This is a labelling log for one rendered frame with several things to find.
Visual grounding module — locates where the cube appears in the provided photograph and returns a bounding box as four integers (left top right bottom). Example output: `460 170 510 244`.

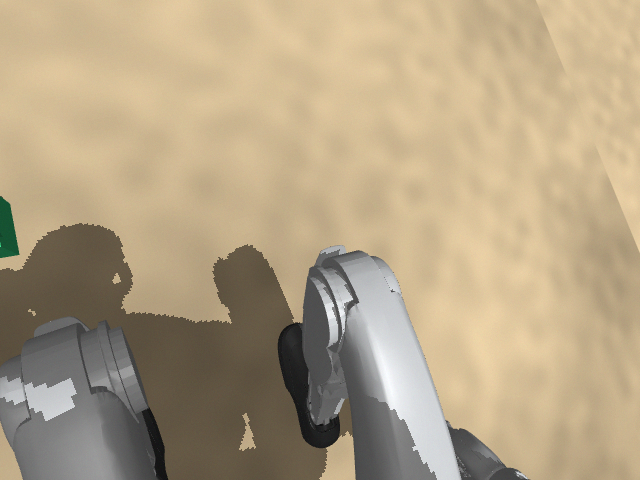
0 196 19 258

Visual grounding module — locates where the left robot foot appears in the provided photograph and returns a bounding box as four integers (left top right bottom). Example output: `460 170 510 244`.
142 408 168 480

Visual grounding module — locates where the right robot hand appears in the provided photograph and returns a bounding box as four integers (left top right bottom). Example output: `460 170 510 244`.
446 420 507 480

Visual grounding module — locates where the right robot foot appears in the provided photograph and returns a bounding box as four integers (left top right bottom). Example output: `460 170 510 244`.
278 323 340 448

